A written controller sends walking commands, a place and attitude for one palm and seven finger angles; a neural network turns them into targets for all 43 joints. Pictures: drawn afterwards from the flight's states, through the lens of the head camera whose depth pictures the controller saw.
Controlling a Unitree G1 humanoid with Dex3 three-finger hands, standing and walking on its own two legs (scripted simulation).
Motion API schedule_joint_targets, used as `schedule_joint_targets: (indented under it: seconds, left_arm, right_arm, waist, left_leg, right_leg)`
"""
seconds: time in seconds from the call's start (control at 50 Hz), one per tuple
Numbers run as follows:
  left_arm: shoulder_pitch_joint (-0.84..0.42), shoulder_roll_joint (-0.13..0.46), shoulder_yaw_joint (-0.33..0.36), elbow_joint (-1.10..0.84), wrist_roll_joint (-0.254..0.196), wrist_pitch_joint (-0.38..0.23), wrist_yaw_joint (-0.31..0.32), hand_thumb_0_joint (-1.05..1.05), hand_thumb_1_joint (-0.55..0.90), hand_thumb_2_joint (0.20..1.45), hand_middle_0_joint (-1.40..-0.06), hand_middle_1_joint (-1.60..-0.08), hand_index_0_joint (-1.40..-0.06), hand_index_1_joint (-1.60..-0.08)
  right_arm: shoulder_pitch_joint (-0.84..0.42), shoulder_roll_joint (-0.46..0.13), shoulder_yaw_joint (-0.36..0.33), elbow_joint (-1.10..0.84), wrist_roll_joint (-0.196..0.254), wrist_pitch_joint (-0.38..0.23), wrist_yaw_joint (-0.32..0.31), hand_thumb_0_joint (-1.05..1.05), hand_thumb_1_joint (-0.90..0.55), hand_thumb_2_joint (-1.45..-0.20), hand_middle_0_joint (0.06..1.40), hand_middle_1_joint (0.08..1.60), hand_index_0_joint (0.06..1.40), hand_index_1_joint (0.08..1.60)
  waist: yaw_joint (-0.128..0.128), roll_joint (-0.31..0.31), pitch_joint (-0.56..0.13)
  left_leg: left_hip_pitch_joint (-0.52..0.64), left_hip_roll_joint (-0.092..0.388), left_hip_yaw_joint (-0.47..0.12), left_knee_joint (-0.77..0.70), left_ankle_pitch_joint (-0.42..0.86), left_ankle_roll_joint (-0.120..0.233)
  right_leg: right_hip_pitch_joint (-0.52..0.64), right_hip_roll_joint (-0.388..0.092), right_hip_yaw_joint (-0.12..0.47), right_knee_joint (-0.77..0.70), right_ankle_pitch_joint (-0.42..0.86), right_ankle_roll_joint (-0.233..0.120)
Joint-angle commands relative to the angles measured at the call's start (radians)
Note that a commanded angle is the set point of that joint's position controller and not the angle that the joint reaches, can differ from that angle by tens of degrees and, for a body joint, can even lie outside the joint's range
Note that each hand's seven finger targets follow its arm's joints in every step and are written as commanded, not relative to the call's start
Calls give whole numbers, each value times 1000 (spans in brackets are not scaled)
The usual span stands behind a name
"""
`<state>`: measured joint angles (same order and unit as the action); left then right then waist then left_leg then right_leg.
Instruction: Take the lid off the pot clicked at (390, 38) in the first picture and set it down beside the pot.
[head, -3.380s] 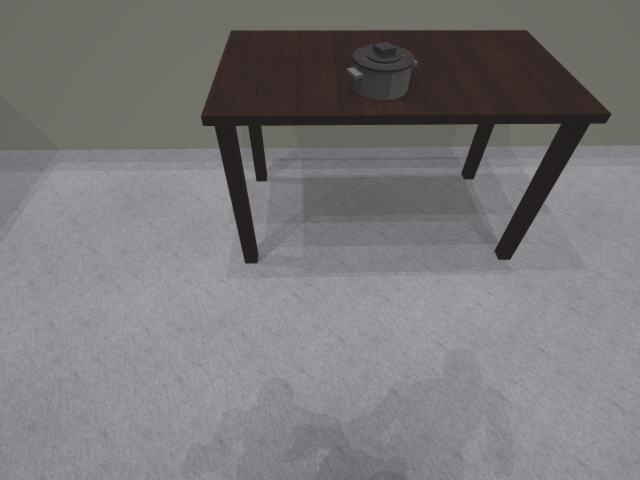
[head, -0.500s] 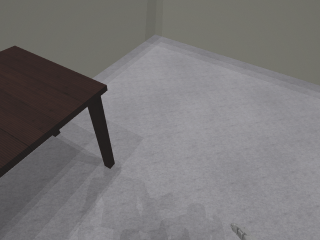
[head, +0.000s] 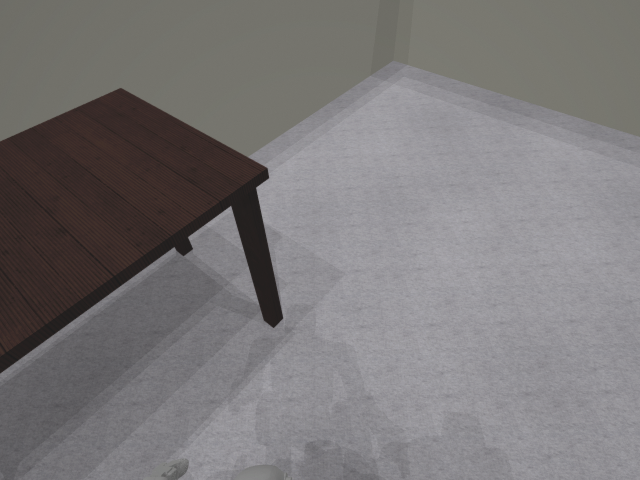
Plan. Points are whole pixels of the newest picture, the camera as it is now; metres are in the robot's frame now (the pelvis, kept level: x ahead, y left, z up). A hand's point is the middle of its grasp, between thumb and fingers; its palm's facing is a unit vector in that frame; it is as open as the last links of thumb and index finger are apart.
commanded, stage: turn to face it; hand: left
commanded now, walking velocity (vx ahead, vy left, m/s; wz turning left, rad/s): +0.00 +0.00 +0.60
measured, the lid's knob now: out of the picture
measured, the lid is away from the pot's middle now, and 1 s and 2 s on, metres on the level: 0.00 0.00 0.00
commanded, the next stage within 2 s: take the last steps up to it in 1.32 s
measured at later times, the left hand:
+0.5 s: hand out of the picture -0.04 +0.28 -0.17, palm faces +0.36 -0.89 -0.27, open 7.4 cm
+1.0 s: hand out of the picture -0.07 +0.20 -0.15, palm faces +0.60 -0.76 -0.25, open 7.4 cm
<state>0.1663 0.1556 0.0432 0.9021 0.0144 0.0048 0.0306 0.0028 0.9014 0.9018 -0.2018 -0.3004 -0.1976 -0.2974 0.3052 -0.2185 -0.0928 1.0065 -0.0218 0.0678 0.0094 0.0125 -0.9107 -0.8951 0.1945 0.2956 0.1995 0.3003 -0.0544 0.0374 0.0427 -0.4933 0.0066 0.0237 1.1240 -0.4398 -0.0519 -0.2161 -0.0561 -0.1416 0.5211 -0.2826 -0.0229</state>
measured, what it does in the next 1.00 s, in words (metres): steps on the spot, turning left: left foot, then right foot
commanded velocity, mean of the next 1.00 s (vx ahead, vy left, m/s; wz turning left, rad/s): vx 0.00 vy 0.00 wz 0.57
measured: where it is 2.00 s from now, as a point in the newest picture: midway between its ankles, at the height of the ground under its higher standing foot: outside the picture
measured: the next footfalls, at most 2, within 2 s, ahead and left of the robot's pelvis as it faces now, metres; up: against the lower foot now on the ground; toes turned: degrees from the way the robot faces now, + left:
left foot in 0.26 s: +0.02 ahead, +0.15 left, +0.00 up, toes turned +16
right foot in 0.72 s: +0.08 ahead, -0.07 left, +0.00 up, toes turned +26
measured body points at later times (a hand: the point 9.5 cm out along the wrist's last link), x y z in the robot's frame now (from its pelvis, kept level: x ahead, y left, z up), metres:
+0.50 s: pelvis -0.02 +0.05 +0.00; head +0.00 +0.07 +0.45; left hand -0.06 +0.33 -0.15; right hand +0.16 -0.17 -0.12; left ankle -0.01 +0.14 -0.74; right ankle +0.03 -0.11 -0.67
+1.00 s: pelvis -0.02 +0.01 +0.00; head +0.02 +0.01 +0.45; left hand -0.11 +0.24 -0.13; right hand +0.20 -0.16 -0.15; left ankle -0.11 +0.12 -0.68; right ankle +0.05 -0.09 -0.74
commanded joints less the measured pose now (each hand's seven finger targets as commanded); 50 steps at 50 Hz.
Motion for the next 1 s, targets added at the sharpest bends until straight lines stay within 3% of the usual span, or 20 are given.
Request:
schedule_joint_targets:
  seconds: [0.0, 0.12, 0.18, 0.2, 0.22, 0.24, 0.26, 0.28, 0.32, 0.36, 0.54, 0.64, 0.66, 0.68, 0.7, 0.72, 0.76, 0.8, 0.9, 0.98]
  left_arm:
    - [71, 194, 50, -46, 10, -15, 15, 0, 900, 900, -200, -300, -200, -300]
    - [92, 265, 66, -52, 19, -2, 6, 0, 900, 900, -200, -300, -200, -300]
    - [86, 277, 70, -54, 12, 7, -2, 0, 900, 900, -200, -300, -200, -300]
    - [88, 265, 70, -54, 5, 15, -6, 0, 900, 900, -200, -300, -200, -300]
    - [100, 215, 67, -84, -1, 21, -13, 0, 900, 900, -200, -300, -200, -300]
    - [29, 166, 44, -136, 1, 22, -16, 0, 900, 900, -200, -300, -200, -300]
    - [-14, 191, 49, -139, 9, 30, -11, 0, 900, 900, -200, -300, -200, -300]
    - [-26, 174, 54, -124, 4, 28, -10, 0, 900, 900, -200, -300, -200, -300]
    - [15, 192, 60, -83, 2, 28, -22, 0, 900, 900, -200, -300, -200, -300]
    - [69, 197, 62, -55, 5, 31, -25, 0, 900, 900, -200, -300, -200, -300]
    - [26, 183, 52, -92, -4, 27, -10, 0, 900, 900, -200, -300, -200, -300]
    - [134, 181, 51, -82, -12, 9, 0, 0, 900, 900, -200, -300, -200, -300]
    - [168, 205, 59, -76, -8, 0, 5, 0, 900, 900, -200, -300, -200, -300]
    - [171, 291, 76, -87, 8, -9, 13, 0, 900, 900, -200, -300, -200, -300]
    - [137, 347, 77, -114, 10, -2, 10, 0, 900, 900, -200, -300, -200, -300]
    - [103, 301, 79, -118, 3, -6, 15, 0, 900, 900, -200, -300, -200, -300]
    - [17, 237, 58, -131, 2, -10, 9, 0, 900, 900, -200, -300, -200, -300]
    - [6, 213, 51, -133, 7, -14, 10, 0, 900, 900, -200, -300, -200, -300]
    - [117, 257, 59, -86, 16, -12, 7, 0, 900, 900, -200, -300, -200, -300]
    - [148, 285, 65, -67, 18, -6, 3, 0, 900, 900, -200, -300, -200, -300]
  right_arm:
    - [-93, -48, -4, -119, 2, -15, 8, 0, -900, -900, 200, 300, 200, 300]
    - [-181, -55, 8, -184, 10, -25, 18, 0, -900, -900, 200, 300, 200, 300]
    - [-137, -82, 5, -189, 7, -35, 16, 0, -900, -900, 200, 300, 200, 300]
    - [-83, -120, -2, -185, 6, -40, 17, 0, -900, -900, 200, 300, 200, 300]
    - [-18, -238, -31, -183, -2, -52, 11, 0, -900, -900, 200, 300, 200, 300]
    - [44, -330, -50, -172, 1, -52, 5, 0, -900, -900, 200, 300, 200, 300]
    - [65, -314, -45, -148, 2, -53, -4, 0, -900, -900, 200, 300, 200, 300]
    - [4, -296, -41, -161, 0, -55, -13, 0, -900, -900, 200, 300, 200, 300]
    - [-128, -237, -17, -197, 0, -55, -17, 0, -900, -900, 200, 300, 200, 300]
    - [-164, -214, -7, -206, 4, -59, -15, 0, -900, -900, 200, 300, 200, 300]
    - [-101, -225, -26, -181, 0, -42, -14, 0, -900, -900, 200, 300, 200, 300]
    - [-152, -208, -30, -193, 6, -33, -12, 0, -900, -900, 200, 300, 200, 300]
    - [-158, -180, -27, -199, 13, -33, -9, 0, -900, -900, 200, 300, 200, 300]
    - [-126, -102, -17, -210, 23, -34, -5, 0, -900, -900, 200, 300, 200, 300]
    - [-128, -105, -19, -228, 12, -33, -4, 0, -900, -900, 200, 300, 200, 300]
    - [-156, -138, -28, -221, -2, -26, -3, 0, -900, -900, 200, 300, 200, 300]
    - [-125, -125, -28, -180, -1, -16, 10, 0, -900, -900, 200, 300, 200, 300]
    - [-104, -106, -22, -166, 2, -13, 20, 0, -900, -900, 200, 300, 200, 300]
    - [-208, -76, -4, -188, 6, -13, 23, 0, -900, -900, 200, 300, 200, 300]
    - [-225, -70, 11, -192, 14, -24, 18, 0, -900, -900, 200, 300, 200, 300]
  waist:
    - [67, -195, 2]
    - [92, -256, -32]
    - [65, -231, -75]
    - [32, -144, -107]
    - [-6, 136, -155]
    - [-43, 303, -137]
    - [-51, 181, -148]
    - [-27, 199, -119]
    - [31, 121, -59]
    - [54, 113, -47]
    - [25, 101, -70]
    - [79, 105, -101]
    - [101, 35, -102]
    - [99, -246, -93]
    - [94, -314, -67]
    - [85, -297, -47]
    - [36, -205, 4]
    - [30, -194, -1]
    - [99, -225, -10]
    - [113, -259, -58]
  left_leg:
    - [-59, 51, 22, -13, -3, -18]
    - [70, 37, 82, -285, -21, -2]
    - [196, 10, 125, -507, 118, 10]
    - [334, 31, 85, -642, 230, 25]
    - [496, 237, -213, -729, 439, 119]
    - [505, 440, -465, -787, 736, 257]
    - [463, 425, -451, -780, 603, 285]
    - [413, 366, -418, -786, 499, 268]
    - [293, 269, -314, -814, 357, 221]
    - [259, 203, -255, -829, 333, 194]
    - [307, 195, -403, -806, 292, 235]
    - [168, 139, -429, -701, 370, 196]
    - [71, 89, -389, -628, 282, 149]
    - [-127, -42, -234, -405, 24, 65]
    - [-138, -95, -109, -173, -134, 20]
    - [-108, -41, -147, -46, -112, 34]
    - [-93, -8, -105, 99, 11, 18]
    - [-77, 3, -59, 95, 48, 1]
    - [-19, 10, 10, -151, -15, -14]
    - [74, -9, 48, -312, -33, 2]
  right_leg:
    - [38, -298, 128, -200, 328, -117]
    - [54, -329, 73, -133, 382, -111]
    - [54, -301, -5, -18, 377, -46]
    - [-26, -286, -31, 103, 292, -4]
    - [-243, -176, -73, 338, -2, 73]
    - [-428, -72, -7, 539, -416, 119]
    - [-432, -78, 104, 636, -357, 99]
    - [-457, -72, 133, 675, -279, 98]
    - [-406, -75, 154, 674, -128, 97]
    - [-351, -57, 143, 630, -57, 105]
    - [-267, 11, 156, 344, -129, 105]
    - [14, 53, 144, 30, -18, 83]
    - [135, 7, 178, -130, 39, 73]
    - [250, -242, 449, -285, -76, -8]
    - [123, -436, 570, -322, -36, -112]
    - [35, -393, 512, -298, 24, -127]
    - [-16, -285, 322, -247, 111, -109]
    - [1, -251, 213, -216, 196, -99]
    - [91, -280, 162, -183, 328, -116]
    - [130, -289, 142, -132, 471, -117]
